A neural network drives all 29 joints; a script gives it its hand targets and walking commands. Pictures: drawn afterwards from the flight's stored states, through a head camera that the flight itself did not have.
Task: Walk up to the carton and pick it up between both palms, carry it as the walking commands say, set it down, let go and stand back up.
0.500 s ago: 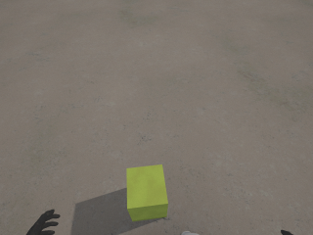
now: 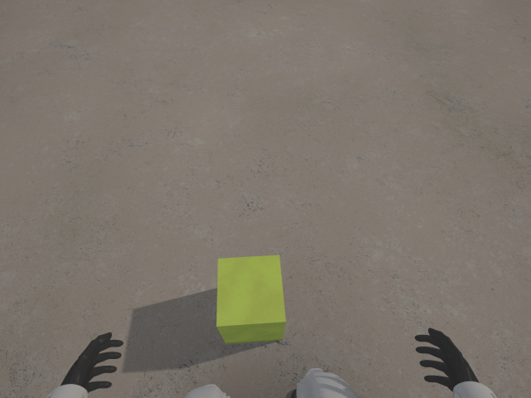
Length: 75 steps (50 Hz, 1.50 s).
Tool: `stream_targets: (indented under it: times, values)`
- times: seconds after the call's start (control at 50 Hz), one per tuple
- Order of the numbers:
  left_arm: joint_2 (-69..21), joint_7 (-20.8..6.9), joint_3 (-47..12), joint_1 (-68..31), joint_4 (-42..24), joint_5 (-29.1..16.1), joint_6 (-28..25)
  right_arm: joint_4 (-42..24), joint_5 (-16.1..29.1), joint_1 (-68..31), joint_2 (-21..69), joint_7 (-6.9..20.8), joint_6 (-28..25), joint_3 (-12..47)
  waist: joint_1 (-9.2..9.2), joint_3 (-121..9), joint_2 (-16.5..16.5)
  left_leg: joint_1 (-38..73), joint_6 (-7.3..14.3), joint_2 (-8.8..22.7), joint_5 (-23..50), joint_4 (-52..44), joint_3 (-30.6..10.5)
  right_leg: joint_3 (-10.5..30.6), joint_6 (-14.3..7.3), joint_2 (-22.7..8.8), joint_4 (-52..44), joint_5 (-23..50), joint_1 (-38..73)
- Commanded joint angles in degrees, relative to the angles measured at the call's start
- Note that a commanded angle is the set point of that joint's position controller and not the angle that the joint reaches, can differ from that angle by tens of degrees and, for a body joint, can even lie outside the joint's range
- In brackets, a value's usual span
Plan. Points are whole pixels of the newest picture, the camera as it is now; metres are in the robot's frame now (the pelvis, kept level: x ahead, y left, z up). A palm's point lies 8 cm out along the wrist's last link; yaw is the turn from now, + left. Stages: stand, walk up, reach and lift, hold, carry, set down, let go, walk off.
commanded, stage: reach and lift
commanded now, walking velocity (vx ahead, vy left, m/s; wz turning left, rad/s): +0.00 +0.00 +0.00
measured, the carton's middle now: (251, 301) +0.45 +0.06 -0.62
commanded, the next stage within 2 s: none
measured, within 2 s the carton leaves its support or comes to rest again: neither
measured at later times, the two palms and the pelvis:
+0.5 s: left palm (113, 311) +0.28 +0.29 -0.12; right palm (401, 315) +0.26 -0.23 -0.13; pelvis -0.01 +0.01 -0.04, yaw +1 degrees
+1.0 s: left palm (160, 259) +0.40 +0.24 -0.17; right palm (353, 258) +0.40 -0.18 -0.18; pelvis -0.02 +0.01 -0.07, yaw +1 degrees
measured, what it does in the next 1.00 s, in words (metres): lowers itself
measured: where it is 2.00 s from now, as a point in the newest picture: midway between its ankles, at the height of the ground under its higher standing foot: outside the picture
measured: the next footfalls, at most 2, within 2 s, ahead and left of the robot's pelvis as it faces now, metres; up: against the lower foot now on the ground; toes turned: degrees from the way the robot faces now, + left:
none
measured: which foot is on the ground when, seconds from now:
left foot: down 0.00-1.00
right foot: down 0.00-1.00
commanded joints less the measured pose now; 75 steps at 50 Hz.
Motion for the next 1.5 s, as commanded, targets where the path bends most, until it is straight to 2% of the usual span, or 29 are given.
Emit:
stream_targets:
  times: [0.0,0.12,0.16,0.28,0.42,0.54,0.62,0.76,0.94,1.0,1.2,1.34,1.48]
  values:
    - [9.59,-0.16,4.66,-9.27,-11.83,0.78,-1.66,-7.45,-1.09,-4.18,-5.23,-1.84,-0.29,-7.33,-2.80,-9.27,1.22,-6.24,-1.22,-5.71,-2.74,-2.55,-2.44,-0.11,4.03,0.45,-5.38,-1.12,3.10]
    - [9.56,0.09,6.28,-9.04,-8.03,-0.11,-2.45,-8.97,1.67,-5.88,-2.87,-4.03,-1.52,-4.57,-0.60,-22.84,0.74,-13.79,-0.83,-6.05,9.19,3.77,-3.75,1.31,3.65,1.01,2.99,18.67,5.22]
    - [9.19,0.34,6.13,-9.91,-7.47,-0.78,-2.54,-9.86,2.18,-7.53,-2.75,-4.35,-1.86,-4.04,-0.29,-26.23,0.93,-16.24,-1.06,-6.12,11.60,5.32,-4.25,1.39,3.40,1.12,5.26,21.77,3.52]
    - [9.44,1.14,5.93,-16.69,-7.18,-3.41,-1.80,-10.92,3.30,-14.64,-2.77,-4.78,-0.86,-3.29,-0.17,-30.91,2.02,-22.53,-1.68,-6.15,10.14,7.62,-4.32,1.19,2.78,1.50,8.31,16.86,-4.33]
    - [8.05,2.27,5.32,-27.97,-7.38,-5.45,0.21,-8.04,3.55,-25.04,-3.34,-4.47,1.21,-4.78,-0.56,-35.49,4.84,-26.52,-2.07,-6.25,6.26,7.74,-4.63,0.34,2.30,1.81,9.32,8.81,-13.03]
    - [5.18,3.40,5.98,-33.73,-5.32,-5.74,0.75,-3.48,3.27,-32.28,-2.96,-3.51,1.00,-6.30,-0.43,-39.60,5.97,-30.64,-2.85,-6.79,7.32,7.63,-4.28,-0.70,2.15,2.05,10.05,8.31,-19.75]
    - [3.28,4.03,6.87,-38.11,-4.22,-5.88,0.29,-1.21,3.30,-37.83,-2.55,-3.06,0.05,-7.48,-0.78,-44.31,6.41,-33.15,-3.15,-7.22,10.30,8.76,-4.05,-1.13,2.12,2.09,11.24,10.46,-23.82]
    - [0.94,5.38,9.35,-44.58,-3.28,-5.83,-1.41,0.46,4.23,-46.79,-0.86,-2.98,-2.41,-8.46,-0.49,-56.35,5.04,-35.84,-3.37,-8.10,19.51,11.33,-3.32,-1.22,2.43,2.38,13.38,19.36,-26.66]
    - [1.04,5.12,12.28,-55.59,-0.77,-4.97,-2.19,0.55,4.39,-58.38,2.14,-4.67,-1.88,-9.41,0.99,-65.90,1.02,-47.22,-2.43,-8.83,19.70,12.41,-2.27,0.42,2.79,2.28,14.49,25.30,-23.85]
    - [-0.51,4.55,12.48,-58.20,0.51,-5.03,-2.10,-0.04,3.85,-61.03,3.61,-5.06,-1.24,-10.07,0.89,-69.26,0.34,-50.10,-2.08,-8.84,20.61,12.31,-2.17,0.70,2.72,2.40,14.11,28.04,-22.47]
    - [-3.00,4.24,15.45,-60.95,0.41,-1.84,-2.76,-1.18,-0.68,-63.90,5.51,-5.36,-1.37,-12.92,1.67,-72.05,0.47,-53.58,-2.39,-8.94,23.70,12.65,-2.39,0.73,2.82,2.66,14.59,32.23,-24.33]
    - [-5.18,4.45,14.68,-63.81,3.56,-1.83,-3.36,3.66,-1.32,-66.24,6.02,-4.99,-2.03,-13.71,1.37,-68.48,0.01,-61.10,-2.75,-8.40,19.75,18.15,-2.65,-0.17,3.01,2.72,20.01,26.10,-36.58]
    - [-3.00,6.58,13.01,-68.60,4.27,-3.22,-2.62,4.30,-0.35,-71.51,2.36,-6.67,-1.90,-13.33,1.03,-72.78,0.09,-67.69,-2.94,-8.32,11.37,27.78,-1.99,-1.30,2.88,3.22,29.24,16.53,-43.65]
